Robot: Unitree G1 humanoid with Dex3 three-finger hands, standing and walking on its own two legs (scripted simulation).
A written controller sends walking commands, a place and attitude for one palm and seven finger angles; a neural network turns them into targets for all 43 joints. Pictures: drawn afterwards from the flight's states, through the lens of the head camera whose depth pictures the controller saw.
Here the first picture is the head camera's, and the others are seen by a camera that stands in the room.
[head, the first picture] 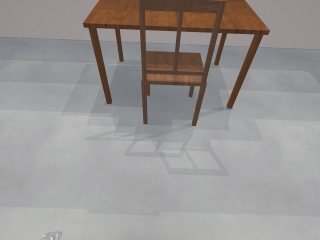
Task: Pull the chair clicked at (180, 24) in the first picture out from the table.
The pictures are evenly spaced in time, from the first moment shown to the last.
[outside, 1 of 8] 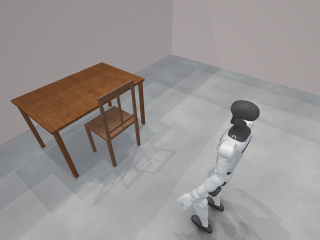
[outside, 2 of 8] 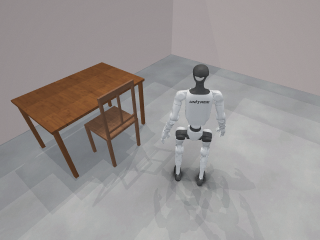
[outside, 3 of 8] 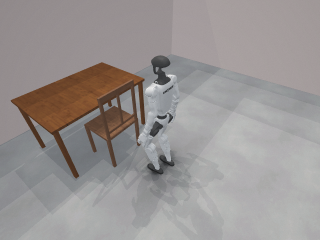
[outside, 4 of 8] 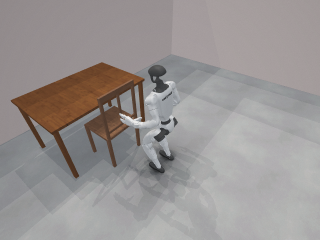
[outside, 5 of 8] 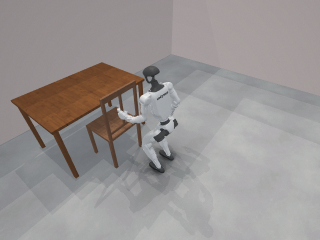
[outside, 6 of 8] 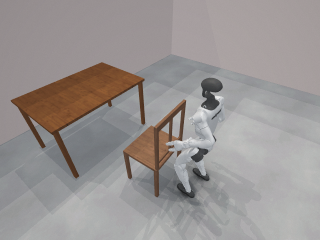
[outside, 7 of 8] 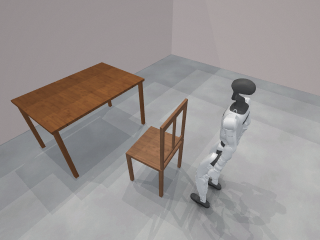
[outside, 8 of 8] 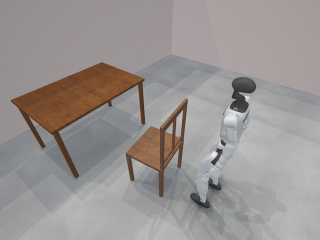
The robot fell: no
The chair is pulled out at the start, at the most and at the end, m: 0.00 0.63 0.63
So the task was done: yes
